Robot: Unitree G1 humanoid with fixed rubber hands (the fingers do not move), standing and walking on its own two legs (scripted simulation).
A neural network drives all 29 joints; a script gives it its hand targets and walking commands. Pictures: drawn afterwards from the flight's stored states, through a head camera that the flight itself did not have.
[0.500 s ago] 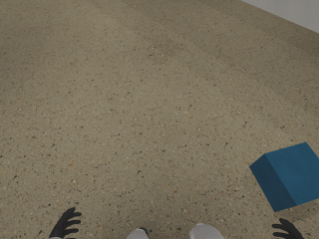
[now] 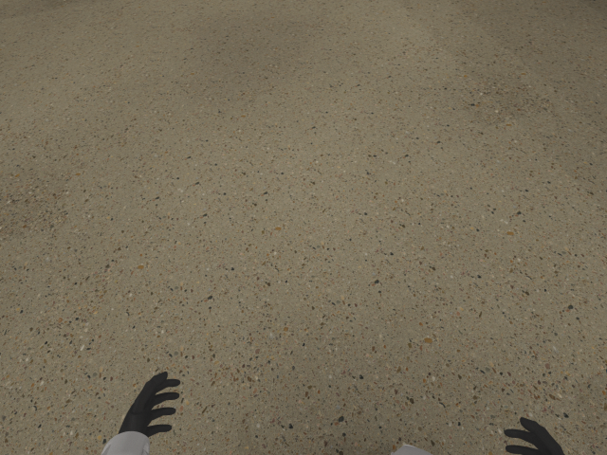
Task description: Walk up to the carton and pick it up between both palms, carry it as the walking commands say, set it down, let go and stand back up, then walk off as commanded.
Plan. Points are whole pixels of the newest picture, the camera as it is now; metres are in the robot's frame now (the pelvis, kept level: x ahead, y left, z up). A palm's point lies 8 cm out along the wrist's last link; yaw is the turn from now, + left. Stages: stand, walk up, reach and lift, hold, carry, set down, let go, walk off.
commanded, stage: walk off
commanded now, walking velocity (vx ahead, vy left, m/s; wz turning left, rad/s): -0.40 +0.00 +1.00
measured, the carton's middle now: out of the picture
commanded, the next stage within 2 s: stand in 0.26 s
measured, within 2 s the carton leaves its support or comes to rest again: neither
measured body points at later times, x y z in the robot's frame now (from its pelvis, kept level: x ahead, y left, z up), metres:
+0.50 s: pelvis -0.16 -0.02 +0.00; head -0.11 -0.02 +0.45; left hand -0.18 +0.29 -0.11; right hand +0.08 -0.22 -0.12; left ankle -0.09 +0.16 -0.72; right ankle -0.16 -0.13 -0.73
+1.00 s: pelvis -0.22 -0.02 +0.02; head -0.21 -0.01 +0.47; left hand -0.29 +0.23 -0.13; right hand -0.03 -0.21 -0.12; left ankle -0.30 +0.07 -0.73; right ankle -0.16 -0.13 -0.73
